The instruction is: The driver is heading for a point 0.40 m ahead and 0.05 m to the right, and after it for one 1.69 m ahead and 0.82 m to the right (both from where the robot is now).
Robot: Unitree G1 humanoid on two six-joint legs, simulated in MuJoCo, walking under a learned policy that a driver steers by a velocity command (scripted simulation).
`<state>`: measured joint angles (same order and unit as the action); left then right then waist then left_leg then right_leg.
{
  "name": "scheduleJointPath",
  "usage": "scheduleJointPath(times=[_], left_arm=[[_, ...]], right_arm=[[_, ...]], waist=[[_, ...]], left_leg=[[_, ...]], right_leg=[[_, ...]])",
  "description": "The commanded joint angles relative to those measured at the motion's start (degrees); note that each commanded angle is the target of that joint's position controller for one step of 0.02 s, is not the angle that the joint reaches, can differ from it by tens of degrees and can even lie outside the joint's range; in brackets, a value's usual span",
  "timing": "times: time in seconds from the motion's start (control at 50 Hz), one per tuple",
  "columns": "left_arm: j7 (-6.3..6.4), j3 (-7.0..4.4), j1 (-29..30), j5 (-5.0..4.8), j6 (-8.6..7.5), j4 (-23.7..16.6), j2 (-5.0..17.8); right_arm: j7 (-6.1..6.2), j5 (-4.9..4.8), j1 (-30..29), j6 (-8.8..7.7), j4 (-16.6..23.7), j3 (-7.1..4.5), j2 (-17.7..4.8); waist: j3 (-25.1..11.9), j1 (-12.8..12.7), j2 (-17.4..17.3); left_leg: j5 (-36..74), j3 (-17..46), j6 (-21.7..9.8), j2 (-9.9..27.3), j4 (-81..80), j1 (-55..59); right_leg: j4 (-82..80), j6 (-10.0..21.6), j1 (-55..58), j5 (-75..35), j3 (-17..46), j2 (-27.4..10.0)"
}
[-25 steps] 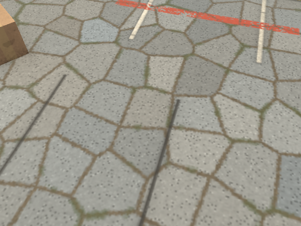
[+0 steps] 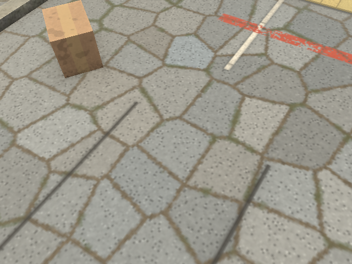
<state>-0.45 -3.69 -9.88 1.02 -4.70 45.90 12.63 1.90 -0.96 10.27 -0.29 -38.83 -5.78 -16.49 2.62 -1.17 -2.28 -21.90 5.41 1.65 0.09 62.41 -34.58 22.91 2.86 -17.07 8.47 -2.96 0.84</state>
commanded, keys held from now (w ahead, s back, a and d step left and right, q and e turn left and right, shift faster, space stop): no key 0.38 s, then w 0.06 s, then w+e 0.56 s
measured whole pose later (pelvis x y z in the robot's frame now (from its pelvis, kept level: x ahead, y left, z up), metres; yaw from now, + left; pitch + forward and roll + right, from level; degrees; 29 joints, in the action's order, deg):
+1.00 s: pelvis +0.26 +0.02 -0.02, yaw -14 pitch +2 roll +1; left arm 1.6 -4.4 -28.4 -1.3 -2.2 51.1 15.1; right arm -1.1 -1.1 -4.5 -6.7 -37.9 -3.1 -14.3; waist 1.1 -5.7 -0.1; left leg -5.3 1.5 -1.2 -1.2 28.5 -26.8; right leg 26.5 0.6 1.7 28.6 11.8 0.3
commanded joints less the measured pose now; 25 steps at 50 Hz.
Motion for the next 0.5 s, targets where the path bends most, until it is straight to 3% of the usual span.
scheduleJointPath(times=[0.02, 0.12, 0.18, 0.2, 0.22, 0.24, 0.26, 0.28, 0.32, 0.34, 0.38, 0.4, 0.44, 0.46, 0.5], left_arm=[[0.45, -1.71, 4.27, -0.63, -0.12, -2.83, 8.10], [0.74, -1.71, 1.76, -1.25, 1.30, -0.72, 9.51], [0.97, -1.37, 1.70, -2.13, 1.98, -0.11, 9.65], [1.00, -0.94, -0.17, -2.24, 2.00, 0.57, 8.50], [0.90, -0.28, -1.58, -1.08, 1.61, 0.48, 6.69], [0.42, 0.34, -6.20, 0.24, 1.03, 0.84, 4.65], [0.38, 1.21, -6.04, 0.17, 1.30, 1.17, 3.11], [0.38, 1.02, -2.65, -0.06, 1.93, 0.75, 4.85], [0.60, 0.36, -0.25, 0.01, 3.24, 1.21, 7.34], [0.69, 0.30, -0.84, 0.09, 3.72, 1.30, 7.60], [0.78, 0.46, -1.31, -0.14, 4.00, 1.85, 7.06], [0.81, 0.59, -2.24, -0.24, 4.02, 2.61, 6.44], [0.83, 0.32, -2.28, -0.80, 4.10, 3.33, 6.67], [0.82, 0.40, -2.04, -1.24, 4.00, 3.40, 6.20], [0.80, 0.66, -0.65, -1.93, 3.20, 2.68, 5.09]], right_arm=[[-0.01, 0.54, 3.42, 0.14, 2.71, 0.53, 0.51], [-0.80, 0.47, -3.23, 0.14, 3.40, 0.81, -0.62], [-1.22, 0.72, -3.34, -0.14, 3.01, 0.62, -0.97], [-1.18, 1.23, -3.05, -0.26, 2.78, 0.39, -1.99], [-0.75, 1.91, -2.11, -0.33, 3.04, -0.09, -4.75], [-0.22, 2.38, -3.08, 0.20, 3.54, -0.28, -7.04], [-0.41, 1.97, -4.19, 0.63, 2.79, 0.94, -2.09], [-0.97, 1.68, -6.71, 0.83, 3.07, 1.23, -0.42], [-1.65, 1.68, -8.07, 0.75, 3.09, 1.01, -1.39], [-1.81, 1.53, -7.76, 0.43, 2.65, 0.75, -2.35], [-1.78, 1.42, -7.12, 0.09, 1.72, 0.86, -1.86], [-1.70, 1.39, -6.05, 0.08, 0.84, 1.03, -1.07], [-1.51, 0.73, -4.46, 0.40, -0.20, 0.33, -2.73], [-1.35, 0.64, -3.83, 0.36, -0.45, 0.04, -3.46], [-1.13, 0.53, -1.71, -0.63, -1.26, -0.31, -4.38]], waist=[[-10.62, 2.95, 7.92], [-9.70, 0.50, 8.72], [-8.24, 1.65, 8.63], [-8.07, 1.74, 7.38], [-10.62, 0.87, 3.31], [-13.02, -2.82, -5.11], [-14.91, -2.13, -8.02], [-11.95, -1.58, -6.19], [-7.13, -0.48, -2.96], [-6.40, -0.70, -2.65], [-6.28, -0.77, -1.99], [-7.64, -0.79, -1.83], [-5.90, -0.01, -1.63], [-3.89, 0.59, -2.11], [-0.56, 1.78, -4.93]], left_leg=[[6.88, -0.43, 0.91, 2.10, -9.94, 3.98], [12.96, -3.08, 0.45, 1.74, -24.02, 12.02], [16.82, -4.73, -1.96, 0.35, -35.99, 17.97], [22.40, -3.43, -3.44, 1.08, -40.81, 22.35], [38.09, 2.19, -5.46, 6.60, -39.10, 29.91], [48.20, 8.26, -10.60, 13.25, -35.65, 37.07], [38.17, 9.13, -13.41, 14.20, -36.44, 33.77], [28.92, 7.37, -11.27, 10.46, -36.87, 28.90], [23.85, 3.78, -7.45, 6.04, -36.04, 24.91], [24.20, 3.50, -7.00, 5.64, -35.89, 23.92], [26.63, 3.01, -6.73, 5.28, -35.03, 23.79], [22.29, 2.35, -6.85, 4.65, -34.83, 24.51], [4.93, 2.74, -8.04, 3.98, -35.63, 23.26], [-5.48, 4.18, -8.78, 4.89, -37.61, 22.23], [-16.12, 10.41, -10.83, 8.97, -42.63, 21.76]], right_leg=[[-5.37, 10.49, 8.33, -38.71, 7.91, -14.13], [-5.31, 9.42, 8.10, -29.48, 6.03, -13.64], [-1.57, 7.57, 8.23, -20.96, 7.18, -13.15], [0.24, 5.17, 6.69, -16.05, 7.07, -11.51], [4.12, 1.91, 2.93, -9.65, 5.02, -8.75], [7.13, -1.33, -4.12, 7.62, 1.37, -4.15], [5.57, -3.07, -1.40, 12.18, 1.99, -4.43], [4.00, -3.74, 1.16, 8.81, 1.63, -4.10], [3.70, -3.45, 0.42, 6.03, 0.64, -3.60], [3.55, -3.29, 1.06, 5.28, 0.74, -3.80], [3.52, -2.98, 2.38, 3.70, 1.04, -4.17], [3.61, -2.80, 3.17, 6.78, 0.26, -3.74], [5.82, -1.84, 0.65, 16.08, -1.58, -2.09], [7.21, -0.99, -1.98, 19.31, -1.51, -1.77], [12.01, 0.42, -6.66, 19.72, -1.14, -1.07]])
